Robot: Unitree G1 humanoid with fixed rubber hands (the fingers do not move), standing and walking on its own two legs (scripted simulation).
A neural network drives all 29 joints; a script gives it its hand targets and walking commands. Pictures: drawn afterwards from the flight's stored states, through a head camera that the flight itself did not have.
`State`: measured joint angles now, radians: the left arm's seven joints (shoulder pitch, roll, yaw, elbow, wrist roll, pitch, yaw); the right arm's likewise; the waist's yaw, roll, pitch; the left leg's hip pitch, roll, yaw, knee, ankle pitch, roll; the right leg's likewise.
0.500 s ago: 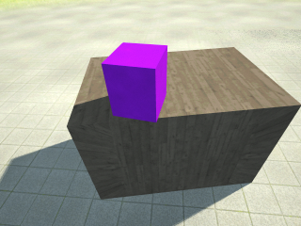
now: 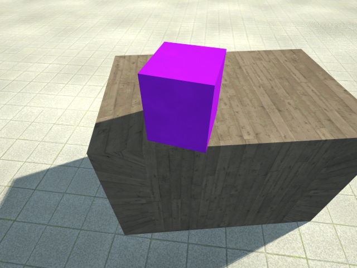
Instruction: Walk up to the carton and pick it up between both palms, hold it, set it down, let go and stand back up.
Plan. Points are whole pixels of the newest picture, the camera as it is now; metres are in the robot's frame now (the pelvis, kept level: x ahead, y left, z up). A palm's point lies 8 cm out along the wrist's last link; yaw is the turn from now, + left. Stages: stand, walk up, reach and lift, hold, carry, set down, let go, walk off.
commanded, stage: walk up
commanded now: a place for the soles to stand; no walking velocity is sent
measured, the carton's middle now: (184, 97) +0.62 +0.01 +0.06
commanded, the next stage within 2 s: none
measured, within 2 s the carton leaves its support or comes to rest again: neither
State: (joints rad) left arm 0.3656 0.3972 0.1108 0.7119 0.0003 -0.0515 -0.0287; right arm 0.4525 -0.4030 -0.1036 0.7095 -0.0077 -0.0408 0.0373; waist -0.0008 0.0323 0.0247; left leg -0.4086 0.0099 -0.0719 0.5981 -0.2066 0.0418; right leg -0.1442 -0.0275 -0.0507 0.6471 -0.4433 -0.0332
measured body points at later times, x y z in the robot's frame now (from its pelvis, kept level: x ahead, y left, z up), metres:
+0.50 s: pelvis +0.07 -0.04 -0.01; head +0.08 -0.07 +0.44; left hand +0.16 +0.28 -0.09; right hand +0.16 -0.35 -0.12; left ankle +0.09 +0.13 -0.68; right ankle +0.11 -0.12 -0.72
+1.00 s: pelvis +0.06 -0.02 -0.01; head +0.09 -0.03 +0.44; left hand +0.18 +0.30 -0.10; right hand +0.17 -0.33 -0.11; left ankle +0.14 +0.11 -0.72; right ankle +0.07 -0.11 -0.71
